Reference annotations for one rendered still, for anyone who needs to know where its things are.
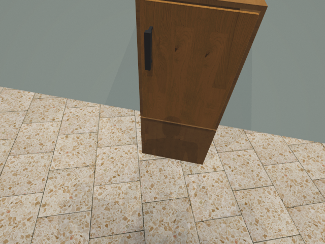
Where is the handle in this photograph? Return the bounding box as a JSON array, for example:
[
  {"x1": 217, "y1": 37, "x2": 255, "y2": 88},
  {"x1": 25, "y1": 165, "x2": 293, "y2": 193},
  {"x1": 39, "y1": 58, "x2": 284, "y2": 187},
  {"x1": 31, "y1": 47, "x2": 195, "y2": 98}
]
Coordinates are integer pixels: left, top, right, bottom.
[{"x1": 144, "y1": 26, "x2": 153, "y2": 71}]

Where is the cupboard door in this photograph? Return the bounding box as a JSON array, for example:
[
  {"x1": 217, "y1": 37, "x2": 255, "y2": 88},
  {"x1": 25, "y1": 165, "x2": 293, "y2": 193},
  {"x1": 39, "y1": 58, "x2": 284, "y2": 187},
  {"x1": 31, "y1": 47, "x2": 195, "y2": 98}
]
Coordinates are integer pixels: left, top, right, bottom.
[{"x1": 140, "y1": 0, "x2": 259, "y2": 129}]

